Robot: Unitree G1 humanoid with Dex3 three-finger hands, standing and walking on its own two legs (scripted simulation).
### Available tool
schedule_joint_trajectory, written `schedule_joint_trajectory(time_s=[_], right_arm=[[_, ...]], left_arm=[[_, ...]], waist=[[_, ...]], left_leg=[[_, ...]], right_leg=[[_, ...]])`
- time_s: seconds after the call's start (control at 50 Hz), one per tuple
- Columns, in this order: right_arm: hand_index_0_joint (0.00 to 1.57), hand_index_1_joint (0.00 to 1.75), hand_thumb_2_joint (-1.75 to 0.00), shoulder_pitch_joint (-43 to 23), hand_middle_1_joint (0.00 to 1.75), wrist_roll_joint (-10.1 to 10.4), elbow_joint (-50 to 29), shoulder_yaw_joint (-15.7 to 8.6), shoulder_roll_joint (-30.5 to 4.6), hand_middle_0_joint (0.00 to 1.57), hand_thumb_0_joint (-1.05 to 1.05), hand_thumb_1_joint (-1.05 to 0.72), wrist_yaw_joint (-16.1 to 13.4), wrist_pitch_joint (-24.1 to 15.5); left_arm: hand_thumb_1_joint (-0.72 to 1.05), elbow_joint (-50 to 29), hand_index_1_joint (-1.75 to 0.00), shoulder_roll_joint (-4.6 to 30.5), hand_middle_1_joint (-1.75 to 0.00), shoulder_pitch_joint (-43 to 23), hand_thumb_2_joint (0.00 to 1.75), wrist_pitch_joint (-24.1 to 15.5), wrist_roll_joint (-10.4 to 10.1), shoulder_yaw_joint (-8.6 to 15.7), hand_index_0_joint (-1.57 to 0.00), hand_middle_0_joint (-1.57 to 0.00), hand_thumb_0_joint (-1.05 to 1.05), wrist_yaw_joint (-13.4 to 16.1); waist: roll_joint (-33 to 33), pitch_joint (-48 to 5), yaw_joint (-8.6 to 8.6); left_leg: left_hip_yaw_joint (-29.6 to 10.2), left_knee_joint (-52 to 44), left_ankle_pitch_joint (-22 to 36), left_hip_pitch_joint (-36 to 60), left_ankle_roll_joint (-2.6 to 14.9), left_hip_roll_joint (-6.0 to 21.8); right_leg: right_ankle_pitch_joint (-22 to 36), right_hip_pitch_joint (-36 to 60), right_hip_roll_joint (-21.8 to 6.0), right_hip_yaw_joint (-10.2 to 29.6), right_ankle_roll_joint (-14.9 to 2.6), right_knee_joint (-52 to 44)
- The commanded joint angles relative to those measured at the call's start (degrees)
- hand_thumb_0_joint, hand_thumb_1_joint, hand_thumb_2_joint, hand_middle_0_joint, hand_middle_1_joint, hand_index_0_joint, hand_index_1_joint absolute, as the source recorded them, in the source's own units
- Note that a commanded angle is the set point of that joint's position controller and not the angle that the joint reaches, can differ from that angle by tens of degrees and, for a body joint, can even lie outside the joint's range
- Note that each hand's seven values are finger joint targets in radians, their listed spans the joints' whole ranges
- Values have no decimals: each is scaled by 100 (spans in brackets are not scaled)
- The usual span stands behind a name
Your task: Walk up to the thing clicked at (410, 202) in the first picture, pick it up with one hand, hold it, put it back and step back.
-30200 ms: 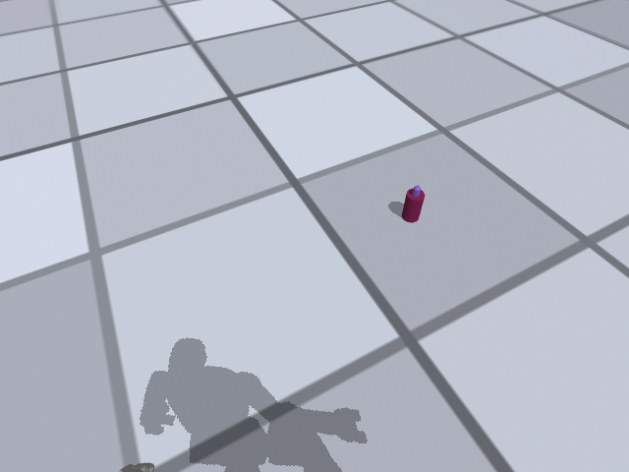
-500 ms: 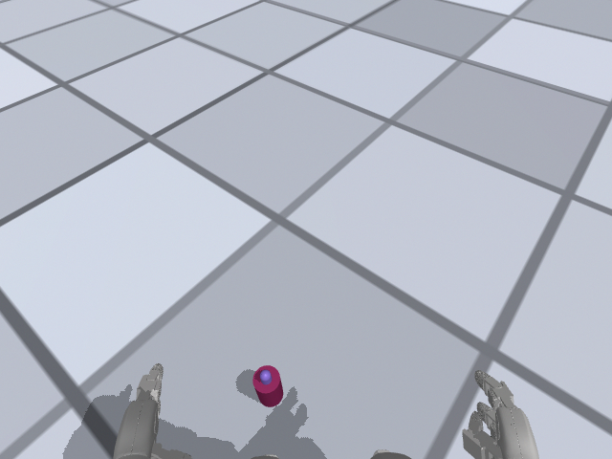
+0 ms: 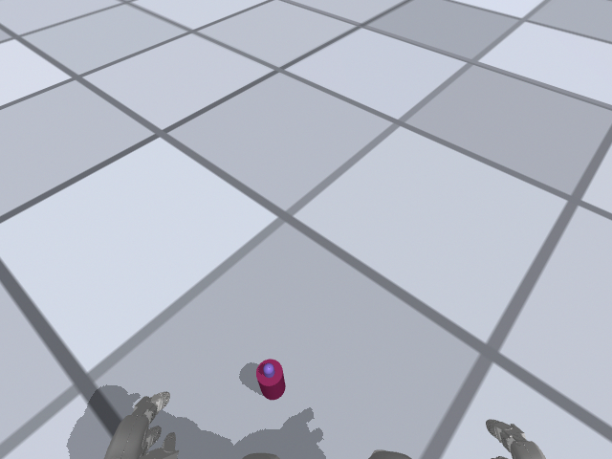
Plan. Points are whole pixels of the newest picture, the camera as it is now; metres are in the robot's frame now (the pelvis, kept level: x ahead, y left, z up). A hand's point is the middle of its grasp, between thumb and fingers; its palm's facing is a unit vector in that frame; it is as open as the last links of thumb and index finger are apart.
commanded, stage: stand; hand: left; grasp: from the side
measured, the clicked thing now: (270, 377) +0.42 +0.15 -0.65
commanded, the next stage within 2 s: step back in 1.96 s
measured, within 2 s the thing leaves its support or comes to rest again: neither
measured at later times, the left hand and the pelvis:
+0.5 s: hand out of the picture +0.04 +0.25 -0.12, palm faces +0.03 -0.94 -0.34, open 7.4 cm; pelvis -0.01 +0.01 +0.04, yaw +1 degrees
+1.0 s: hand out of the picture +0.05 +0.25 -0.12, palm faces +0.02 -0.94 -0.33, open 7.4 cm; pelvis +0.00 +0.00 +0.04, yaw +1 degrees
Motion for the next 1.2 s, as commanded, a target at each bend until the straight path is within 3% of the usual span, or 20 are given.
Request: schedule_joint_trajectory(time_s=[0.0,0.06,0.18,0.26,0.34,0.48,0.56,0.68,0.86,1.08,1.18], right_arm=[[20,30,-90,-294,30,80,-278,-382,-960,20,0,-90,2,-184],[20,30,-90,-313,30,100,-30,-373,-981,20,0,-90,7,-122],[20,30,-90,-271,30,156,536,-340,-1123,20,0,-90,-4,-54],[20,30,-90,-322,30,179,845,-318,-1217,20,0,-90,-1,3],[20,30,-90,-337,30,214,1082,-299,-1261,20,0,-90,3,-1],[20,30,-90,-390,30,244,1390,-262,-1262,20,0,-90,13,22],[20,30,-90,-424,30,249,1501,-274,-1308,20,0,-90,28,50],[20,30,-90,-414,30,259,1607,-248,-1237,20,0,-90,53,60],[20,30,-90,-478,30,264,1708,-205,-1330,20,0,-90,31,18],[20,30,-90,-533,30,281,1762,-186,-1417,20,0,-90,22,25],[20,30,-90,-536,30,286,1753,-193,-1446,20,0,-90,14,-10]], left_arm=[[90,152,-30,931,-30,-326,90,-360,-37,357,-20,-20,0,87],[90,577,-30,979,-30,-478,90,-370,-45,339,-20,-20,0,107],[90,1420,-30,1058,-30,-445,90,-363,-112,291,-20,-20,0,124],[90,1843,-30,1146,-30,-556,90,-332,-126,271,-20,-20,0,118],[90,2207,-30,1198,-30,-573,90,-343,-143,245,-20,-20,0,112],[90,2589,-30,1234,-30,-694,90,-346,-142,194,-20,-20,0,94],[90,2736,-30,1253,-30,-718,90,-326,-141,174,-20,-20,0,88],[90,2840,-30,1323,-30,-850,90,-338,-150,174,-20,-20,0,96],[90,2971,-30,1308,-30,-888,90,-336,-185,173,-20,-20,0,67],[90,3037,-30,1306,-30,-948,90,-299,-195,165,-20,-20,0,34],[90,3010,-30,1295,-30,-1011,90,-337,-203,178,-20,-20,0,41]], waist=[[237,-600,30],[150,-297,2],[173,-129,-12],[236,166,-3],[226,157,-6],[145,218,-25],[77,348,-17],[-3,261,-57],[223,79,1],[177,272,-6],[140,-82,-36]], left_leg=[[-598,-1215,1316,337,277,411],[-663,-1537,1129,392,268,427],[-744,-2095,1262,825,219,528],[-820,-2557,794,811,193,569],[-804,-2791,905,1001,160,603],[-741,-2964,1010,1210,115,615],[-724,-2976,741,1194,115,583],[-642,-2902,991,1333,116,569],[-688,-3101,1283,1298,112,690],[-698,-3190,984,1254,94,692],[-626,-3081,1755,1586,101,743]], right_leg=[[1333,960,-407,585,-257,-1036],[1112,1019,-428,589,-247,-1373],[1217,1395,-492,589,-210,-1946],[759,1516,-465,566,-138,-2298],[937,1742,-506,560,-102,-2489],[896,1813,-560,577,-43,-2799],[442,1685,-563,617,-28,-2977],[322,1674,-657,722,-33,-3174],[1109,2069,-644,597,-55,-2966],[893,1929,-587,567,-46,-3036],[1634,2162,-670,594,-62,-3007]])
